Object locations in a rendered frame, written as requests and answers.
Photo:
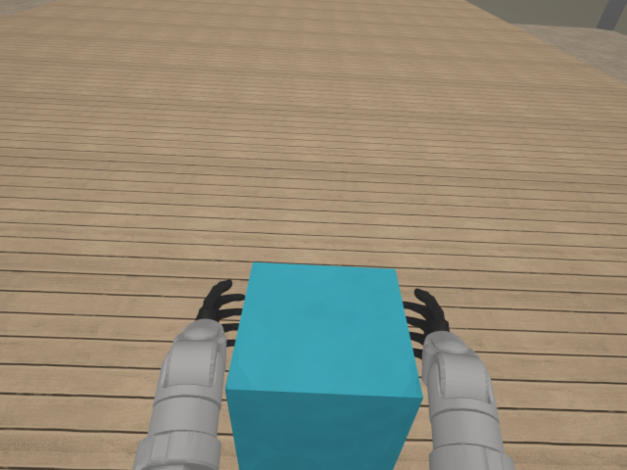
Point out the robot right forearm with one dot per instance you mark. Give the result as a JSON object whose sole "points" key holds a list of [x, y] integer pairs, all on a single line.
{"points": [[465, 423]]}

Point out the robot right hand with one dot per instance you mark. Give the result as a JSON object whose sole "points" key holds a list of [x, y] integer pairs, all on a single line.
{"points": [[432, 312]]}

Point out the robot left forearm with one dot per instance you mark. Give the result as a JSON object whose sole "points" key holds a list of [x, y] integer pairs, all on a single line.
{"points": [[182, 433]]}

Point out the robot left hand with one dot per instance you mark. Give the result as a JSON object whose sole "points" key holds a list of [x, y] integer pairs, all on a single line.
{"points": [[212, 303]]}

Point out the carton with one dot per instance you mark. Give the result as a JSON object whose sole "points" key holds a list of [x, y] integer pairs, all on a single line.
{"points": [[322, 375]]}

